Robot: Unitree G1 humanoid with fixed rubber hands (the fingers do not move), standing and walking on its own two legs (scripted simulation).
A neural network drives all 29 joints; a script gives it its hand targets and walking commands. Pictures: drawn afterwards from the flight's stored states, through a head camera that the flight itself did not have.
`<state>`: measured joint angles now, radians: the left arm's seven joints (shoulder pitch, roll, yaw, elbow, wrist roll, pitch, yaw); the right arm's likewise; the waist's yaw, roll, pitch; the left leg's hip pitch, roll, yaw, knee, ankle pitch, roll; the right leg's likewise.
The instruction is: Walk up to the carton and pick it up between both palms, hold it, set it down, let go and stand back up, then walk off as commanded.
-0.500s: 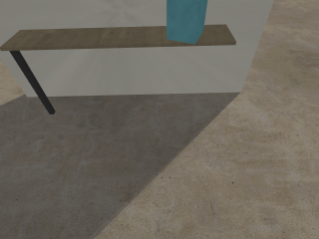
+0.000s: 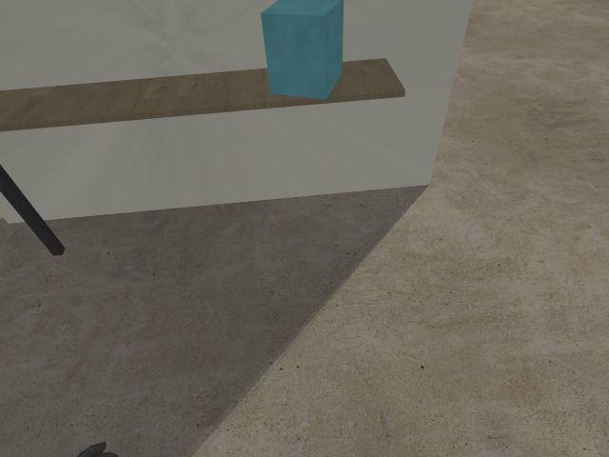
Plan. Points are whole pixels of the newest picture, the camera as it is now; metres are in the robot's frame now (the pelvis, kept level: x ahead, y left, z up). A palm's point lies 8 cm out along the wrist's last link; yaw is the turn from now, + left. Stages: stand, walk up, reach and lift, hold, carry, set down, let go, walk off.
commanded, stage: walk up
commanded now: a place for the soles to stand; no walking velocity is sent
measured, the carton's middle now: (305, 46) +1.34 +0.01 +0.03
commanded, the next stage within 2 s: none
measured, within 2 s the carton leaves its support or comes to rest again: neither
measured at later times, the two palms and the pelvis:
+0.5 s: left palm (85, 420) +0.22 +0.35 -0.10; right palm (484, 300) +0.38 -0.28 -0.06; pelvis +0.22 +0.02 -0.02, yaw +3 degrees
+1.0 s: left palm (168, 227) +0.58 +0.30 -0.05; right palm (497, 254) +0.50 -0.35 -0.08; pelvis +0.45 -0.01 -0.01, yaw +0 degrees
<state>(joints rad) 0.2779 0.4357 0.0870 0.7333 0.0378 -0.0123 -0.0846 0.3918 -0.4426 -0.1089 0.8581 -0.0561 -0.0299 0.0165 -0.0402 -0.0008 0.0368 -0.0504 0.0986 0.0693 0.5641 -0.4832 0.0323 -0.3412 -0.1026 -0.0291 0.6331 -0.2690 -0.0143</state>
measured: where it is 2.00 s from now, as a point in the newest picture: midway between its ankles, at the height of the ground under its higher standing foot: (333, 308)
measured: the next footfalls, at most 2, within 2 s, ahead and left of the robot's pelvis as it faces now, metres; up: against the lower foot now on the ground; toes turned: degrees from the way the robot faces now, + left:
left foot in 0.48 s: +0.39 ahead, +0.15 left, +0.00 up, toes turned +6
right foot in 0.98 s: +0.59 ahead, -0.15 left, +0.00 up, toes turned -3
